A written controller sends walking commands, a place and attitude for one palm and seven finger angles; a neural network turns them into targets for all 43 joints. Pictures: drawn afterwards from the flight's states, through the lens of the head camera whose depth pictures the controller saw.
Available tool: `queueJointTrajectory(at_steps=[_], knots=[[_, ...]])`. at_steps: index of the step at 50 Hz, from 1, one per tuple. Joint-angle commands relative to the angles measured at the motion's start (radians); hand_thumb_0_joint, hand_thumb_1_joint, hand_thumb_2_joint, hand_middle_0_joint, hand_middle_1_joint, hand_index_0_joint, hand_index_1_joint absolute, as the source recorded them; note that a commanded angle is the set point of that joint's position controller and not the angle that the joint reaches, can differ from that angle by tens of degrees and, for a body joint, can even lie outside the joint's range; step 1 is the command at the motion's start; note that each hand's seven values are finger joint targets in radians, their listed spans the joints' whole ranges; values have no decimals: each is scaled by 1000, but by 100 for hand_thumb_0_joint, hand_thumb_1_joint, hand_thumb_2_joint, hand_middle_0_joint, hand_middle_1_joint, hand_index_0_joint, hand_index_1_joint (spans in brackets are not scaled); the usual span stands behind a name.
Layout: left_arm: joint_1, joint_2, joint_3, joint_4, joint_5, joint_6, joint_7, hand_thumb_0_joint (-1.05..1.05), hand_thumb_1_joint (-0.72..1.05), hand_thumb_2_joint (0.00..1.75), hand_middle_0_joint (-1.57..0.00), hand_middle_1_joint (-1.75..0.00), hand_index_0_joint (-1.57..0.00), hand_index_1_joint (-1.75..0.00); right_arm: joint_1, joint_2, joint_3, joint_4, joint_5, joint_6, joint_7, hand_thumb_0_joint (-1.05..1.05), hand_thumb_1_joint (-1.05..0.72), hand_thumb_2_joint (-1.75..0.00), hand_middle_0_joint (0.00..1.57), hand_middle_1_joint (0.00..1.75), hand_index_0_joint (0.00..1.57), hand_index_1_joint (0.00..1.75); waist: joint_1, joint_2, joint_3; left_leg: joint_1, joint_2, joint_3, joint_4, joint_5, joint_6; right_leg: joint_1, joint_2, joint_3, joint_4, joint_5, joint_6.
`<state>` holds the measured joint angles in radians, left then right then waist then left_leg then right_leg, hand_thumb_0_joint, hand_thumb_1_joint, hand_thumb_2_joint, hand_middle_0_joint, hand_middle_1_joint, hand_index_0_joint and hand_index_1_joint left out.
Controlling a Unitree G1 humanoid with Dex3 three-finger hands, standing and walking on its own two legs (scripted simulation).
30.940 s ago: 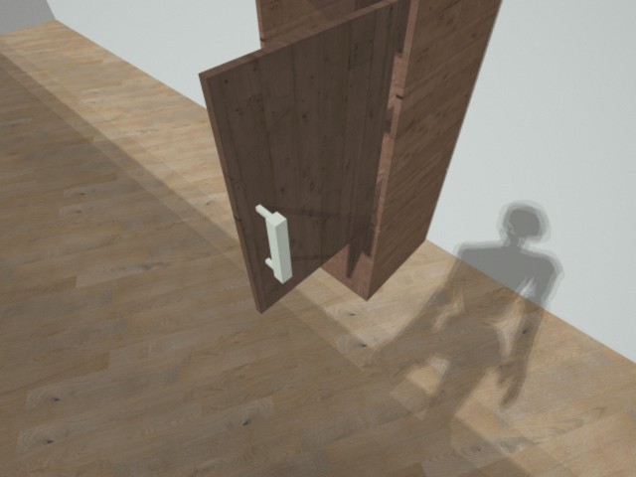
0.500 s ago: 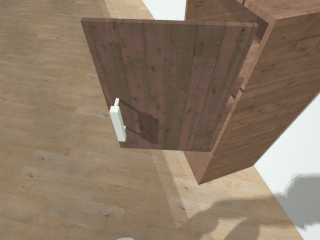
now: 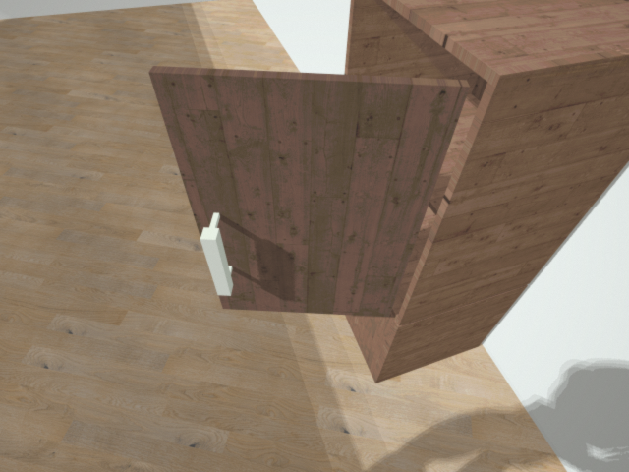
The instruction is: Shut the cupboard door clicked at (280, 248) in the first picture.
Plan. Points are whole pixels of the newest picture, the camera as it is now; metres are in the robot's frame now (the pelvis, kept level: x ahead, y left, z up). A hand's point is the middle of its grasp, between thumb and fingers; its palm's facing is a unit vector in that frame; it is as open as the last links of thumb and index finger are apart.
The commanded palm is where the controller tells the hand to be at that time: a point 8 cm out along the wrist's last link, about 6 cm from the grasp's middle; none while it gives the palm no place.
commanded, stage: look again from close up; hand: left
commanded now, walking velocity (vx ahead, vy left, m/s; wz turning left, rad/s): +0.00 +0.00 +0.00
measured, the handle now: (220, 255) +0.50 +0.20 -0.10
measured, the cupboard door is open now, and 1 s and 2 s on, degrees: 68 68 68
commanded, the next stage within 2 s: raise the hand and make a fist in 0.60 s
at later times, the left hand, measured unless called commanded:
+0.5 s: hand out of the picture +0.02 +0.21 -0.18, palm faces -0.01 -0.98 -0.22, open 7.3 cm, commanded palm none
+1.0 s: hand (165, 432) +0.18 +0.20 -0.04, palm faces +0.01 -1.00 -0.03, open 6.7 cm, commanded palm +0.11 +0.27 -0.08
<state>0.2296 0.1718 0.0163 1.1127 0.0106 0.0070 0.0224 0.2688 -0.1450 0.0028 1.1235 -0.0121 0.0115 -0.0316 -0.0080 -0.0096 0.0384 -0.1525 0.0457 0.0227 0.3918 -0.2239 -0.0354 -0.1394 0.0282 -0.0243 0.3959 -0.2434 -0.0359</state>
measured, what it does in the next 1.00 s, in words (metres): lowers itself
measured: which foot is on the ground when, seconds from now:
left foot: down 0.00-1.00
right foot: down 0.00-1.00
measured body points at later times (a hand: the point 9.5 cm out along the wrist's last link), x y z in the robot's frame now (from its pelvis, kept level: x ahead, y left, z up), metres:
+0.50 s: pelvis +0.00 +0.03 -0.01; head +0.02 +0.03 +0.44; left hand +0.02 +0.27 -0.16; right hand +0.02 -0.19 -0.16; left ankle -0.01 +0.14 -0.74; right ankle -0.02 -0.09 -0.74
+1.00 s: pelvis -0.03 +0.02 -0.08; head +0.00 +0.02 +0.37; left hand +0.17 +0.25 -0.04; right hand +0.17 -0.23 -0.13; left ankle -0.01 +0.14 -0.74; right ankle -0.01 -0.09 -0.74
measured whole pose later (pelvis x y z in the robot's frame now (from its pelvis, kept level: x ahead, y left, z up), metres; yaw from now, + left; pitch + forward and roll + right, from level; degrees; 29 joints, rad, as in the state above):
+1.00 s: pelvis -0.03 +0.02 -0.08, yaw +1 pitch +12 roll +1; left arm 0.35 0.17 0.16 0.21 -0.24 -0.61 -0.30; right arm 0.18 -0.23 -0.06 0.61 0.00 -0.31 0.01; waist -0.01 -0.04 -0.16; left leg -0.79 0.01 0.03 1.05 -0.47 -0.01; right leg -0.79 -0.03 -0.02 1.09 -0.50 -0.02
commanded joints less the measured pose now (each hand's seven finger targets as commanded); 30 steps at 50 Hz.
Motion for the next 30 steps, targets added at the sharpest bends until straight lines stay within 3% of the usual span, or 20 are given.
queueJointTrajectory(at_steps=[1,2,3,4,6,7,8,12,17,30], knots=[[148,98,4,-1,11,-56,53,0,90,90,-20,-30,-20,-30,-45,-132,-24,-84,7,-42,6,0,-90,-90,20,30,20,30,44,66,34,-75,54,4,163,144,16,-37,-194,153,-40,572,26],[110,161,12,-48,2,-61,45,0,90,90,-20,-30,-20,-30,19,-69,-19,-113,5,-28,10,0,-90,-90,20,30,20,30,-12,48,-36,-79,19,-20,147,-82,25,-37,-240,205,-57,361,-19],[73,166,14,-71,5,-72,36,0,90,90,-20,-30,-20,-30,44,-69,-16,-119,-8,-24,17,0,-90,-90,20,30,20,30,-18,50,-55,-56,12,-12,142,-66,28,-50,-241,200,-48,337,-46],[60,140,8,-77,3,-70,31,0,90,90,-20,-30,-20,-30,81,-70,-18,-120,-6,-29,16,0,-90,-90,20,30,20,30,-35,-3,-72,-27,15,-24,116,-31,36,-80,-198,161,-29,213,-49],[62,100,-1,-79,1,-61,26,0,90,90,-20,-30,-20,-30,87,-84,-17,-121,-5,-36,15,0,-90,-90,20,30,20,30,-25,-54,-11,-50,30,-41,79,36,46,-113,-143,117,-16,91,-27],[70,90,-4,-78,1,-56,24,0,90,90,-20,-30,-20,-30,85,-90,-15,-124,-5,-37,14,0,-90,-90,20,30,20,30,-18,-42,18,-66,32,-49,63,38,50,-123,-133,115,-13,44,-22],[72,92,-4,-77,4,-54,23,0,90,90,-20,-30,-20,-30,80,-85,-13,-123,-6,-42,13,0,-90,-90,20,30,20,30,-11,17,42,-75,36,-54,44,74,53,-126,-124,108,1,61,-21],[93,88,-8,-74,1,-43,18,0,90,90,-20,-30,-20,-30,66,-109,-8,-127,-4,-47,8,0,-90,-90,20,30,20,30,4,-22,37,-89,39,-74,15,66,65,-101,-111,103,20,19,-7],[88,98,-7,-75,1,-35,16,0,90,90,-20,-30,-20,-30,62,-127,-7,-109,-4,-50,6,0,-90,-90,20,30,20,30,9,16,29,-81,47,-84,-11,80,74,-84,-106,91,35,31,-1],[65,135,-1,-64,2,-33,13,0,90,90,-20,-30,-20,-30,12,-155,-12,-77,-2,-55,1,0,-90,-90,20,30,20,30,16,15,-13,-20,52,-67,-5,206,74,-45,-124,85,34,166,8]])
